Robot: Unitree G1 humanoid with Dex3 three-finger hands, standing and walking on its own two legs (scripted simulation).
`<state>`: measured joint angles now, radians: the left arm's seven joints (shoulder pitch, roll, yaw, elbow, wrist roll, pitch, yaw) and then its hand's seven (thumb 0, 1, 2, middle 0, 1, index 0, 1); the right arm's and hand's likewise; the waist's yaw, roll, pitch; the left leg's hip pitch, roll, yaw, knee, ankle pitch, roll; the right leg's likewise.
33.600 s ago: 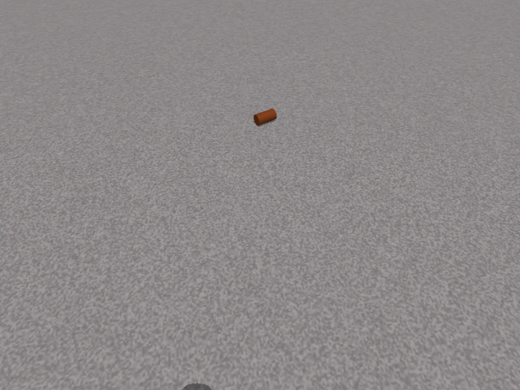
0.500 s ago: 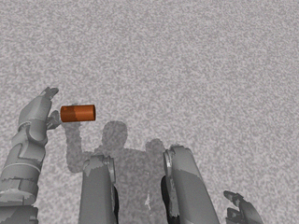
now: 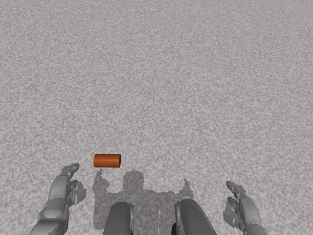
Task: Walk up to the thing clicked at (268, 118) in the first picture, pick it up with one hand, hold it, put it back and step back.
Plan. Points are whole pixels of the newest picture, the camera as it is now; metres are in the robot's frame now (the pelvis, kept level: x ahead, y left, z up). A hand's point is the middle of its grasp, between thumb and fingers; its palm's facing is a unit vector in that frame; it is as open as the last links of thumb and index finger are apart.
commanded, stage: home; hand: left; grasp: from above
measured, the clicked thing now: (107, 160) +0.51 +0.22 -0.59
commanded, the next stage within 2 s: none
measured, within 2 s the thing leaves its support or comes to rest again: neither
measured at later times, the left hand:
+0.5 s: hand (65, 211) +0.20 +0.18 +0.04, palm faces +0.09 -0.97 -0.21, open 7.4 cm
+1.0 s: hand (65, 212) +0.20 +0.18 +0.04, palm faces +0.07 -0.98 -0.21, open 7.4 cm
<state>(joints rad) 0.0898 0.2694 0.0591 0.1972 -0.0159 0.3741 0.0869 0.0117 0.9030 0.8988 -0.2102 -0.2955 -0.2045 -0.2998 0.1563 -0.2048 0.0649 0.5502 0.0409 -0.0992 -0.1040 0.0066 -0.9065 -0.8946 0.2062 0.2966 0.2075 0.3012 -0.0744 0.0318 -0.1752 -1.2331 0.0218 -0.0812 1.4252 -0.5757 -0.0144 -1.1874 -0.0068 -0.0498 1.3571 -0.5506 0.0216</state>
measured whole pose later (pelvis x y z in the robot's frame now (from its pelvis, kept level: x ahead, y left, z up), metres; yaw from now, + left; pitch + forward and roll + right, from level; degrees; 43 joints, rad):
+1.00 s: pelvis +0.04 +0.00 +0.09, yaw +2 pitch +10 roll -3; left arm 0.50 0.22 0.03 -0.13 -0.05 0.45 0.02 0.01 0.91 0.90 -0.20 -0.29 -0.20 -0.30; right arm 0.29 -0.22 0.04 0.54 0.01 -0.23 -0.18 0.01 -0.90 -0.89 0.21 0.30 0.21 0.30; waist -0.04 0.05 -0.15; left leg -0.69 0.03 -0.06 1.01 -0.49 -0.01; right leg -0.64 -0.01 -0.05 0.94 -0.46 0.02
